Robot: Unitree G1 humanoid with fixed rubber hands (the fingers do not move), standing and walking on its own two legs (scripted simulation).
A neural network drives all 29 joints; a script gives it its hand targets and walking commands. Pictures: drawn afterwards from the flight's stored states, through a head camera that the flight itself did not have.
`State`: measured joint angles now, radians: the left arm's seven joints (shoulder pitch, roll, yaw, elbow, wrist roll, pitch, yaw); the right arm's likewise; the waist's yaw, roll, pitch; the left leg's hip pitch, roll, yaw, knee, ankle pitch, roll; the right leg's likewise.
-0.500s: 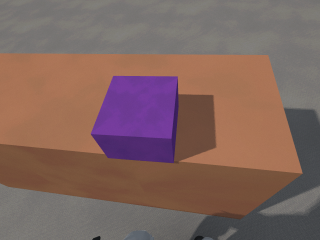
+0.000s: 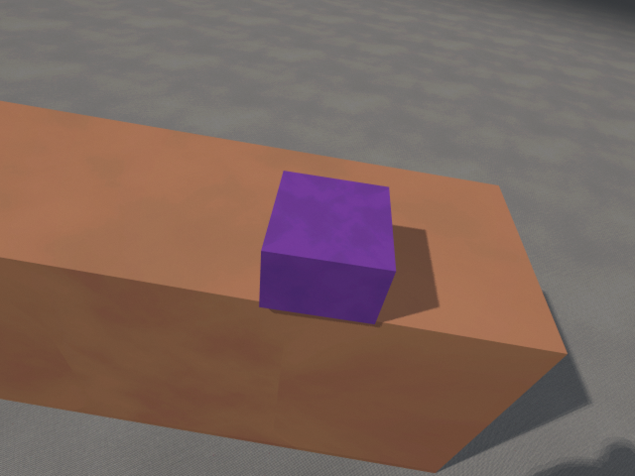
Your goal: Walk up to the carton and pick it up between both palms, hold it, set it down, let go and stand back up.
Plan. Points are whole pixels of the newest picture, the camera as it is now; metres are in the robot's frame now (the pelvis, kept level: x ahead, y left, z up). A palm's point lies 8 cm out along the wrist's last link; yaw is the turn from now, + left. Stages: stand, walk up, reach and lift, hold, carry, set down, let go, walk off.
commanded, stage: walk up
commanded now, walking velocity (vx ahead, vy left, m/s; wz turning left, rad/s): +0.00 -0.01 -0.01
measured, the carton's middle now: (327, 244) +0.53 +0.02 -0.01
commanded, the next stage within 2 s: none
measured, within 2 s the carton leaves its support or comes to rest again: neither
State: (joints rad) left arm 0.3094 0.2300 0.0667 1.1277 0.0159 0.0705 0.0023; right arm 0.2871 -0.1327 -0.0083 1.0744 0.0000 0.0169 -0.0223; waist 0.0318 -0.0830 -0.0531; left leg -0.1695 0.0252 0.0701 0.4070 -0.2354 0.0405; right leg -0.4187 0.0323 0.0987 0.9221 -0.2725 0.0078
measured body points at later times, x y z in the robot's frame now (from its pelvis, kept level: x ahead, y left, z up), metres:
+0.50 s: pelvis +0.07 +0.01 -0.03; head +0.09 +0.02 +0.42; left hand -0.01 +0.20 -0.18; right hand +0.06 -0.22 -0.18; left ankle +0.14 +0.12 -0.74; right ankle -0.08 -0.10 -0.75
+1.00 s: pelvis +0.10 +0.00 -0.03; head +0.13 -0.03 +0.42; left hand +0.19 +0.25 -0.16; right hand +0.14 -0.24 -0.20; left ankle +0.17 +0.12 -0.75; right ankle +0.10 -0.11 -0.75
